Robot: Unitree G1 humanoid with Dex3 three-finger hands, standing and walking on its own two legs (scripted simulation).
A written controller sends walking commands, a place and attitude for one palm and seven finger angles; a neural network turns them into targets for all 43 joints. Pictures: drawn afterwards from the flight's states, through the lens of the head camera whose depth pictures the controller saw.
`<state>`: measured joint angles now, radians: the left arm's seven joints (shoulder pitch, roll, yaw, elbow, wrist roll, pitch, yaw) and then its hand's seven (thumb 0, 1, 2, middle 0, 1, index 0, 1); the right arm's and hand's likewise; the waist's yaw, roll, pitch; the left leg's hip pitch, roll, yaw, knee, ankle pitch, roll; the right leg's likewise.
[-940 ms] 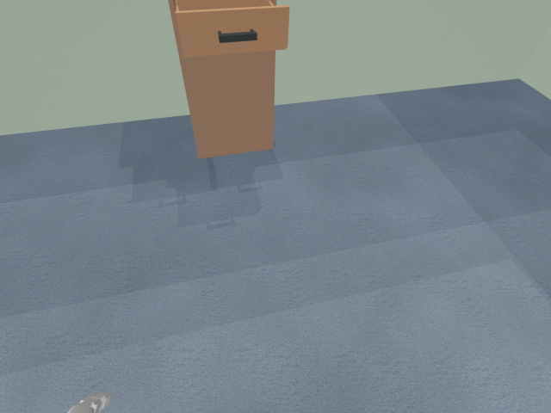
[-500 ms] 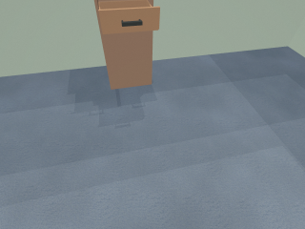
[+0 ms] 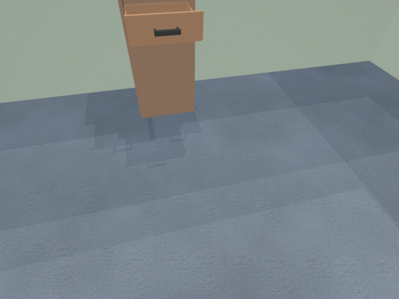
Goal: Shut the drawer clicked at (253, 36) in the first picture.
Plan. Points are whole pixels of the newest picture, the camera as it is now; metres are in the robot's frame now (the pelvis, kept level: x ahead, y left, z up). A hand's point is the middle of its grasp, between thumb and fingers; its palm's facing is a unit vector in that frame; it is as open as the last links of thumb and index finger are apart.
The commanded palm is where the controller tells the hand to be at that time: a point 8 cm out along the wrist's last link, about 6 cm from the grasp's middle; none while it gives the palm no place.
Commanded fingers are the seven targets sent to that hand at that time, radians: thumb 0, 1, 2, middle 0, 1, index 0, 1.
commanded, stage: look at it before walking up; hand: left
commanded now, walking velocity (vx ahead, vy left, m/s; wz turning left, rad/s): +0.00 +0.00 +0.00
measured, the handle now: (167, 30) +1.29 +0.23 +0.00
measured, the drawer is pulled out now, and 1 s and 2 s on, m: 0.29 0.29 0.29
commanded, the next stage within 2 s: walk to a spot facing it in 0.50 s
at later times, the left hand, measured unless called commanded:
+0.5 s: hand out of the picture +0.07 +0.25 -0.16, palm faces -0.03 -0.94 -0.33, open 7.4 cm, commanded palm none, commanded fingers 0.00 0.90 0.90 -0.20 -0.30 -0.20 -0.30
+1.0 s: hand out of the picture +0.07 +0.20 -0.19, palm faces -0.11 -0.98 -0.16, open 7.4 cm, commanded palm none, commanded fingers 0.00 0.90 0.90 -0.20 -0.30 -0.20 -0.30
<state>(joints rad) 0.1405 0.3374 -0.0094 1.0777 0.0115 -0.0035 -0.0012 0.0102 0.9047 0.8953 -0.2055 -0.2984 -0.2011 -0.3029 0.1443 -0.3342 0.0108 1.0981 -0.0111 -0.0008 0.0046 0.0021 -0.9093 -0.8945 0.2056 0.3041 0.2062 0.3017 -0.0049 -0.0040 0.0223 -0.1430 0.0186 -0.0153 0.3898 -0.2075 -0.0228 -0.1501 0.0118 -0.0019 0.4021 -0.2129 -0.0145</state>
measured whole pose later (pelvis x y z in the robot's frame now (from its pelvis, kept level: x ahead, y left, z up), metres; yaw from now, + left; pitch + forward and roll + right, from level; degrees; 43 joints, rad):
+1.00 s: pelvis +0.08 +0.01 -0.01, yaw -7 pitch -1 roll +0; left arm 0.36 0.20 0.02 1.12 0.03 0.02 -0.02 0.01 0.91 0.90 -0.20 -0.30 -0.20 -0.30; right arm 0.38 -0.17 -0.01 1.11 -0.02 -0.06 -0.01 0.00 -0.91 -0.89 0.20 0.30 0.20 0.30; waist -0.02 -0.04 0.00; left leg -0.06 0.04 0.11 0.49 -0.41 0.00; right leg -0.36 0.00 -0.01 0.94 -0.46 -0.03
